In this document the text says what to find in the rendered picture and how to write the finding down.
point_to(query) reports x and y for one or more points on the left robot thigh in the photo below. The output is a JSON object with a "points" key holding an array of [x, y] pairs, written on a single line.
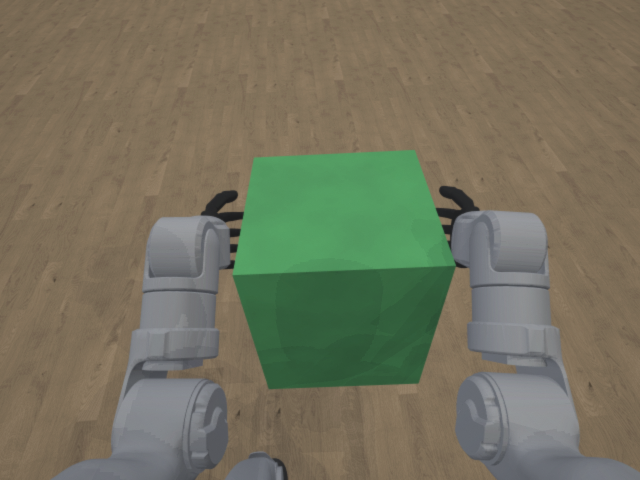
{"points": [[259, 468]]}

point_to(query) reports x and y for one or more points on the right robot forearm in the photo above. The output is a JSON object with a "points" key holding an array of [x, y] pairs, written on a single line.
{"points": [[507, 254]]}

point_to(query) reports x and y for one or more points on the carton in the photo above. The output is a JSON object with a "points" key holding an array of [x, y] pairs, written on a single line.
{"points": [[342, 268]]}

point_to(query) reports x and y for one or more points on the robot left hand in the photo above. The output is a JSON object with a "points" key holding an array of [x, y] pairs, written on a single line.
{"points": [[215, 205]]}

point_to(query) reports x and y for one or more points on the left robot shin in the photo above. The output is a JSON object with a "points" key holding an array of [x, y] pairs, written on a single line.
{"points": [[260, 454]]}

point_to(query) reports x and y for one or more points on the right robot upper arm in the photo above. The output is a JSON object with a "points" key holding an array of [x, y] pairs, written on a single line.
{"points": [[523, 427]]}

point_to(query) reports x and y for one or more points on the left robot upper arm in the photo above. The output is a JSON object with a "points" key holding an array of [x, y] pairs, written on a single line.
{"points": [[166, 429]]}

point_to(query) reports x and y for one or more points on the left robot forearm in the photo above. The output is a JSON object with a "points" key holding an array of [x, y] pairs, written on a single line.
{"points": [[181, 277]]}

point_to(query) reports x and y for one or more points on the robot right hand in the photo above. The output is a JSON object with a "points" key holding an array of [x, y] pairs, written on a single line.
{"points": [[463, 201]]}

